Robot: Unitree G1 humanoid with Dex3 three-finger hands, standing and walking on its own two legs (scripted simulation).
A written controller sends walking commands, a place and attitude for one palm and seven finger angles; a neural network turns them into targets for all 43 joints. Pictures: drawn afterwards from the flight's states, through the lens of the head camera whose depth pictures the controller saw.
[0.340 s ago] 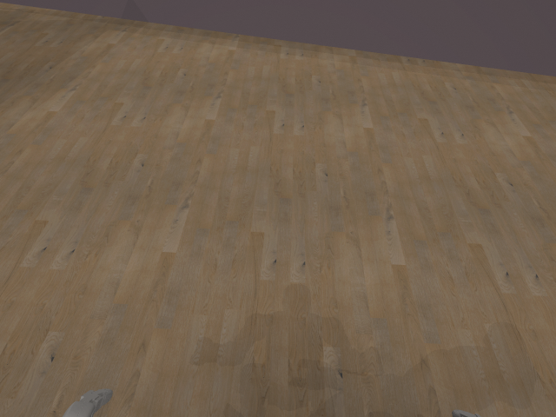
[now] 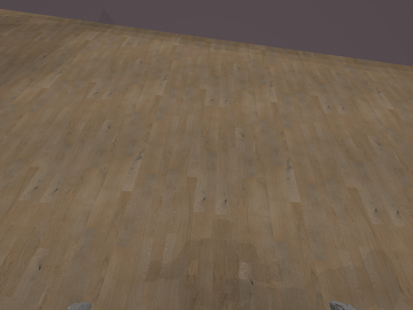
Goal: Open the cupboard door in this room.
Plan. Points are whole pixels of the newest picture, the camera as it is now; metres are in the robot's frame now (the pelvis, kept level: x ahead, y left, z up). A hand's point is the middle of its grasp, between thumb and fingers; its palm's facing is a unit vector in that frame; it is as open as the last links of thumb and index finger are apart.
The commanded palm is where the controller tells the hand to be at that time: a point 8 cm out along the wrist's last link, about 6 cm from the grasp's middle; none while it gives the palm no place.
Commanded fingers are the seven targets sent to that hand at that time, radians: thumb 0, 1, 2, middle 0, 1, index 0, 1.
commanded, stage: stand and wait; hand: left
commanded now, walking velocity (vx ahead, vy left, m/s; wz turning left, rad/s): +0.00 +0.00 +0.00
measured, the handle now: out of the picture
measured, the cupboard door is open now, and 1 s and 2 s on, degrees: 0 0 0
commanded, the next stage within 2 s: turn or walk to find it in 0.56 s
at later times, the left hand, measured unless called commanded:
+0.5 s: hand out of the picture +0.05 +0.23 -0.15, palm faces -0.03 -0.94 -0.35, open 7.4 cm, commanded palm none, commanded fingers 0.00 0.90 0.90 -0.20 -0.30 -0.20 -0.30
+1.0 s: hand out of the picture +0.00 +0.21 -0.19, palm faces +0.08 -0.97 -0.23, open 7.4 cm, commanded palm none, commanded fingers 0.00 0.90 0.90 -0.20 -0.30 -0.20 -0.30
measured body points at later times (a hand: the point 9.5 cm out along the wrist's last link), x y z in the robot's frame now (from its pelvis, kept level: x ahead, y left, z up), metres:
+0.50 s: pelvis -0.03 -0.02 +0.00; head -0.03 -0.02 +0.45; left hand +0.05 +0.28 -0.12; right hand +0.04 -0.32 -0.13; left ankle -0.02 +0.10 -0.74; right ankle -0.01 -0.15 -0.74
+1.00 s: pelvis -0.04 +0.00 -0.01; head -0.02 +0.02 +0.44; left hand +0.00 +0.26 -0.17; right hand +0.02 -0.25 -0.15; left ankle -0.02 +0.10 -0.74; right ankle -0.03 -0.14 -0.72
